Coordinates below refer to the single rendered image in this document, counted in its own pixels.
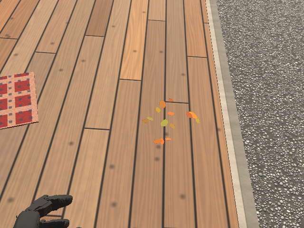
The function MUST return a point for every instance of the left robot hand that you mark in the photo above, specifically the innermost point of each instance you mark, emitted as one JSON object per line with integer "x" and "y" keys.
{"x": 30, "y": 218}

